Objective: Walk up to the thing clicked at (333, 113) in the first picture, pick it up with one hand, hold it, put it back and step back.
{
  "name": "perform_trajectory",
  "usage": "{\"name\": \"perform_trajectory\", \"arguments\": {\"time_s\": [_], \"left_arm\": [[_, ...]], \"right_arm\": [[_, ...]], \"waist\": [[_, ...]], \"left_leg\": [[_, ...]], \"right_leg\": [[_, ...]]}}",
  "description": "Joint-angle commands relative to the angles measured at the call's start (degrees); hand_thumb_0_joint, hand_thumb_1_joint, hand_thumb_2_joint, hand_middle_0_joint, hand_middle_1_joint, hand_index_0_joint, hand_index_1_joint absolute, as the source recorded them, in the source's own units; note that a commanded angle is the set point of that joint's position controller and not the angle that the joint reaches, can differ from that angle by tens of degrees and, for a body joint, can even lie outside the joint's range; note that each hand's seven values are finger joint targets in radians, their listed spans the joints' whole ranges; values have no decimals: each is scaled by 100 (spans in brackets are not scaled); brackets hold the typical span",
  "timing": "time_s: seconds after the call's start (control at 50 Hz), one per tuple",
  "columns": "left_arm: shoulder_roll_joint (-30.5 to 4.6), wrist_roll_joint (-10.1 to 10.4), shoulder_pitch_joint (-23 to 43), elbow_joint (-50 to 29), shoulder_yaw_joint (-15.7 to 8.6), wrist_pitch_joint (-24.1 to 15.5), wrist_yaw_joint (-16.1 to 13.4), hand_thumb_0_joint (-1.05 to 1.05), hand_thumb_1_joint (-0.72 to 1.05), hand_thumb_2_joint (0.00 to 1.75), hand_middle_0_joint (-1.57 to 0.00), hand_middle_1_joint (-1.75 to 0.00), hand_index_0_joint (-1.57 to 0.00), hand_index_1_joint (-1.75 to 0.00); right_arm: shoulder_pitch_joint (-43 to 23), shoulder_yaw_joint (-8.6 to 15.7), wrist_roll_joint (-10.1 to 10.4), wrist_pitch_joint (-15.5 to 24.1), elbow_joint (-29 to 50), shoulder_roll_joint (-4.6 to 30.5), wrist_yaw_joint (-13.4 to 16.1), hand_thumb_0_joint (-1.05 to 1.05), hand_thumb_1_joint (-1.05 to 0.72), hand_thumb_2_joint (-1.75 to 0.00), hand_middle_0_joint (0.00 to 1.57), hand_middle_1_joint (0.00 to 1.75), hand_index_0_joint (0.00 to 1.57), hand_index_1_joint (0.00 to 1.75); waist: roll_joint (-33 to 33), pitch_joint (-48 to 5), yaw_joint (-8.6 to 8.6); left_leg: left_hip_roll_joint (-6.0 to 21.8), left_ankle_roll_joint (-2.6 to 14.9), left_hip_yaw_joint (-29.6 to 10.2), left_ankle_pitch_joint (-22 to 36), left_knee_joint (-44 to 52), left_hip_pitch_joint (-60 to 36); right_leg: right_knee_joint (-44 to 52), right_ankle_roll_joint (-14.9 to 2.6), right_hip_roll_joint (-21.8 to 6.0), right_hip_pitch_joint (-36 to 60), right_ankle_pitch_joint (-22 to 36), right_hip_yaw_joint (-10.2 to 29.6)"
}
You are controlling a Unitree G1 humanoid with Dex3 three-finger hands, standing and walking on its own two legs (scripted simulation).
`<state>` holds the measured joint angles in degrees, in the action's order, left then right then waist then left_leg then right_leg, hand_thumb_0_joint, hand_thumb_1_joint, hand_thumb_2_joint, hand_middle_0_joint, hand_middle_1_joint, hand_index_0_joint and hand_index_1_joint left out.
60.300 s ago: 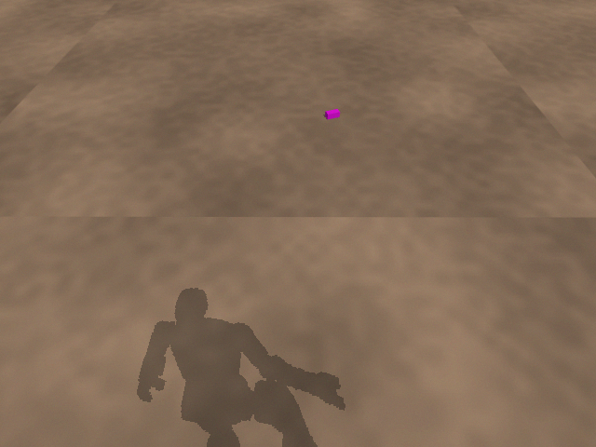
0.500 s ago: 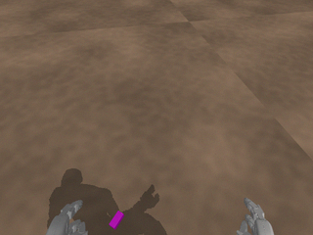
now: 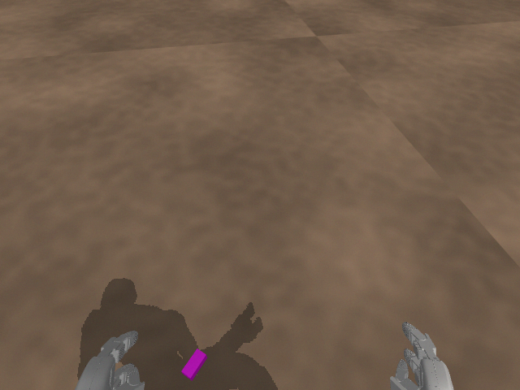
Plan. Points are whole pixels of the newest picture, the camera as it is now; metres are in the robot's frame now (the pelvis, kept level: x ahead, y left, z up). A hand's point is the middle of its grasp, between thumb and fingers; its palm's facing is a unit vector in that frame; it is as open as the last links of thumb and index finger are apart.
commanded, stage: home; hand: left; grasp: from above
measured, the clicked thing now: (194, 364) +0.36 +0.22 -0.70
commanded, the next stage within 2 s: stand in 0.78 s
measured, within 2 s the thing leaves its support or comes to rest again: neither
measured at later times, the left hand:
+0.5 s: hand out of the picture +0.16 +0.18 -0.05, palm faces +0.04 -0.98 -0.21, open 7.4 cm
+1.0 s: hand out of the picture +0.16 +0.21 -0.08, palm faces +0.00 -0.95 -0.32, open 7.4 cm
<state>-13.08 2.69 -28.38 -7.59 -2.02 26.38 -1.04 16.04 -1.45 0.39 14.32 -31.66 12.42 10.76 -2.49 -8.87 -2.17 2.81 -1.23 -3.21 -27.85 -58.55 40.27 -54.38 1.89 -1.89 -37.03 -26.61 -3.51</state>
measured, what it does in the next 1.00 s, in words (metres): stands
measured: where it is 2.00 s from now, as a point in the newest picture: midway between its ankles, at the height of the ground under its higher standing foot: outside the picture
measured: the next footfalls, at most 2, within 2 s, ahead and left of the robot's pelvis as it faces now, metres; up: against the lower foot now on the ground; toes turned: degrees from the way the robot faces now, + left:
none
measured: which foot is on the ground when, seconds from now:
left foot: down 0.00-1.00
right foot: down 0.00-1.00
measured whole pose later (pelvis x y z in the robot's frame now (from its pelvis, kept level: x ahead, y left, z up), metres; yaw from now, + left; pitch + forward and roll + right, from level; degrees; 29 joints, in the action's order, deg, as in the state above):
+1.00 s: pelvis -0.01 +0.00 +0.01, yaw +0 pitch +3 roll -1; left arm -15.8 -2.9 -15.2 19.7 -0.5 9.1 -1.6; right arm 10.0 -0.3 -4.7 5.3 -42.3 15.5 3.4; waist 0.1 -0.3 0.9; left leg 1.4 -0.6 -1.3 -25.5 -53.2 31.0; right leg -51.8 1.7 -3.3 -29.5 -25.6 -1.8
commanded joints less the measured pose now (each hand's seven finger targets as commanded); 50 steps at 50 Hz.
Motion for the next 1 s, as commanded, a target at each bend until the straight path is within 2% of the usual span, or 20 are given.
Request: {"name": "perform_trajectory", "arguments": {"time_s": [0.0, 0.08, 0.26, 0.3, 0.36, 0.4, 0.48, 0.56, 0.58, 0.6, 0.62, 0.68, 0.72, 0.84, 0.86, 0.88, 0.9, 0.94, 0.96, 0.98], "left_arm": [[-556, 7, 127, -1119, -333, -307, -50, 0, 90, 90, -20, -30, -20, -30], [-562, -4, 140, -1153, -288, -293, -46, 0, 90, 90, -20, -30, -20, -30], [-592, 8, 60, -1111, -334, -280, -45, 0, 90, 90, -20, -30, -20, -30], [-585, 6, 60, -1169, -358, -292, -50, 0, 90, 90, -20, -30, -20, -30], [-501, 13, 7, -1061, -272, -272, -46, 0, 90, 90, -20, -30, -20, -30], [-632, 15, 117, -1209, -391, -300, -61, 0, 90, 90, -20, -30, -20, -30], [-588, 4, 174, -1199, -315, -300, -50, 0, 90, 90, -20, -30, -20, -30], [-598, 19, 123, -1171, -340, -279, -49, 0, 90, 90, -20, -30, -20, -30], [-620, 24, 75, -1232, -373, -292, -63, 0, 90, 90, -20, -30, -20, -30], [-616, 23, 0, -1124, -398, -274, -63, 0, 90, 90, -20, -30, -20, -30], [-561, 13, -2, -1136, -286, -270, -50, 0, 90, 90, -20, -30, -20, -30], [-550, 33, 128, -1196, -307, -278, -45, 0, 90, 90, -20, -30, -20, -30], [-642, 22, 159, -1274, -392, -295, -57, 0, 90, 90, -20, -30, -20, -30], [-594, 25, 96, -1229, -323, -304, -51, 0, 90, 90, -20, -30, -20, -30], [-1070, -610, 1677, 782, -337, -1547, -272, 0, 90, 90, -20, -30, -20, -30], [-1179, -667, 1099, 1844, -446, -1920, -243, 0, 90, 90, -20, -30, -20, -30], [-1192, -645, 986, 2117, -423, -2107, -200, 0, 90, 90, -20, -30, -20, -30], [-1278, -688, 1271, 2644, -313, -2339, -152, 0, 90, 90, -20, -30, -20, -30], [-1266, -656, 1388, 2892, -334, -2363, -123, 0, 90, 90, -20, -30, -20, -30], [-1224, -580, 1429, 3136, -337, -2383, -108, 0, 90, 90, -20, -30, -20, -30]], "right_arm": [[-350, 308, -19, 349, 906, 745, 87, 0, -90, -90, 20, 30, 20, 30], [-341, 311, -30, 340, 914, 735, 77, 0, -90, -90, 20, 30, 20, 30], [-389, 291, -23, 332, 953, 721, 77, 0, -90, -90, 20, 30, 20, 30], [-336, 315, -20, 339, 950, 734, 84, 0, -90, -90, 20, 30, 20, 30], [-326, 283, -12, 317, 926, 694, 78, 0, -90, -90, 20, 30, 20, 30], [-342, 294, -15, 326, 941, 720, 75, 0, -90, -90, 20, 30, 20, 30], [-365, 295, -16, 322, 940, 730, 73, 0, -90, -90, 20, 30, 20, 30], [-361, 288, -9, 319, 983, 720, 70, 0, -90, -90, 20, 30, 20, 30], [-395, 285, -5, 314, 989, 693, 71, 0, -90, -90, 20, 30, 20, 30], [-337, 300, -12, 307, 976, 704, 82, 0, -90, -90, 20, 30, 20, 30], [-324, 311, -7, 308, 977, 749, 75, 0, -90, -90, 20, 30, 20, 30], [-361, 296, -6, 313, 973, 720, 79, 0, -90, -90, 20, 30, 20, 30], [-334, 290, -8, 323, 953, 707, 76, 0, -90, -90, 20, 30, 20, 30], [-326, 296, -11, 307, 953, 707, 69, 0, -90, -90, 20, 30, 20, 30], [-655, 528, -714, -346, -476, 1414, -272, 0, -90, -90, 20, 30, 20, 30], [-738, 610, -721, -605, -479, 1452, -469, 0, -90, -90, 20, 30, 20, 30], [-656, 665, -739, -731, -311, 1558, -567, 0, -90, -90, 20, 30, 20, 30], [-640, 617, -548, -838, -575, 1397, -777, 0, -90, -90, 20, 30, 20, 30], [-635, 605, -396, -883, -725, 1304, -871, 0, -90, -90, 20, 30, 20, 30], [-697, 622, -347, -897, -772, 1291, -916, 0, -90, -90, 20, 30, 20, 30]], "waist": [[-56, -449, -13], [-130, -555, -25], [-39, -340, -1], [-39, -600, -3], [-41, -515, -18], [-50, -515, -6], [-155, -351, -10], [4, -387, -23], [-34, -423, 40], [-23, -585, 0], [3, -530, -28], [44, -434, -49], [-89, -432, -9], [-80, -479, -34], [242, 817, 421], [456, 372, 444], [385, 244, 315], [312, 5, 328], [605, 137, 354], [621, 35, 360]], "left_leg": [[-205, 148, 70, 1071, 1079, -598], [-209, 136, 72, 1275, 1038, -662], [-242, 169, 130, 832, 1046, -469], [-233, 157, 121, 1110, 1006, -607], [-235, 159, 111, 1232, 964, -588], [-217, 161, 70, 1083, 1033, -571], [-202, 150, 50, 806, 1118, -504], [-232, 180, 96, 809, 1046, -441], [-240, 165, 116, 875, 1027, -441], [-254, 173, 138, 1040, 965, -511], [-232, 168, 124, 1062, 1004, -567], [-228, 177, 107, 942, 998, -518], [-223, 165, 88, 925, 1029, -510], [-225, 161, 119, 1137, 965, -558], [46, 436, -137, 2321, 1426, -808], [9, 483, 63, 2225, 1430, -1110], [-19, 511, -94, 2251, 1369, -1431], [-100, 492, -11, 2028, 1520, -1539], [-178, 451, 86, 1737, 1593, -1585], [-163, 442, 83, 1870, 1557, -1811]], "right_leg": [[851, -161, 282, 238, 881, -122], [796, -166, 291, 234, 1052, -118], [918, -145, 265, 179, 709, -92], [854, -154, 270, 270, 947, -89], [857, -157, 267, 217, 1049, -85], [839, -157, 275, 236, 920, -94], [857, -160, 278, 102, 691, -99], [904, -149, 268, 188, 697, -87], [912, -154, 256, 227, 740, -93], [892, -149, 247, 295, 900, -76], [869, -154, 270, 241, 918, -89], [902, -139, 267, 195, 819, -91], [865, -150, 272, 189, 793, -99], [830, -151, 272, 215, 991, -90], [958, -411, -155, 1145, 1071, 277], [1147, -555, -222, 1309, 1047, 603], [1149, -633, -139, 1095, 1247, 663], [1166, -567, -315, 1705, 1598, 752], [1371, -550, -373, 1667, 1365, 780], [1457, -518, -395, 1653, 1537, 770]]}}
